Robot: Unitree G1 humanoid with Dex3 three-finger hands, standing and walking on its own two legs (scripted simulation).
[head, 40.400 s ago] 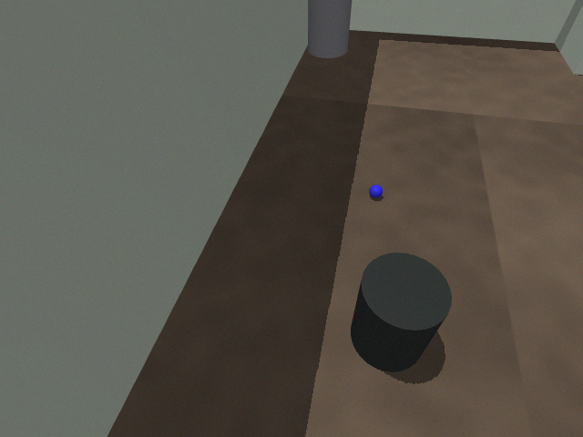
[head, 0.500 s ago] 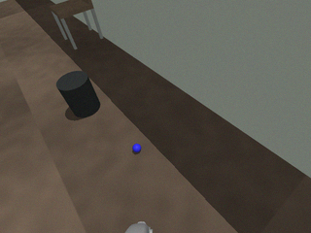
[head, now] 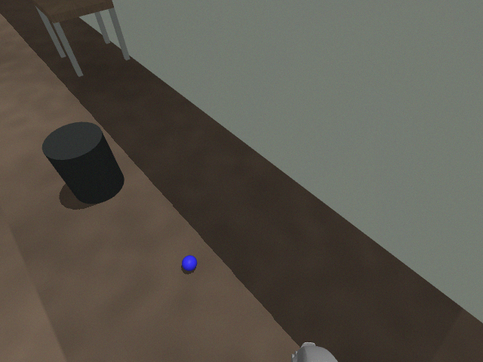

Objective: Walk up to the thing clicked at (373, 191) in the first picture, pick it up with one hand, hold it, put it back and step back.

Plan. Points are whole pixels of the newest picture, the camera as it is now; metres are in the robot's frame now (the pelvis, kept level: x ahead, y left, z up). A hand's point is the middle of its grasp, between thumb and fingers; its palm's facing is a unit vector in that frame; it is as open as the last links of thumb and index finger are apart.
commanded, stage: walk up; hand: left
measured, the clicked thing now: (189, 263) +0.62 +0.26 -0.74
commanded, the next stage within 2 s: stand in 1.98 s
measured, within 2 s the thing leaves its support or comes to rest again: neither
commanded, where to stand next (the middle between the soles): +0.24 +0.01 m, yaw +0 degrees
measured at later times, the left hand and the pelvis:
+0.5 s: hand (104, 354) +0.18 +0.29 -0.16, palm faces -0.02 -0.91 -0.42, open 7.4 cm; pelvis +0.14 +0.00 -0.02, yaw +0 degrees
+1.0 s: hand (126, 297) +0.28 +0.27 -0.15, palm faces -0.03 -0.93 -0.37, open 7.4 cm; pelvis +0.20 +0.00 +0.00, yaw -1 degrees
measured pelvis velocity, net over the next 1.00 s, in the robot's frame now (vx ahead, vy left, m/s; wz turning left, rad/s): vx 0.20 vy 0.00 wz -0.02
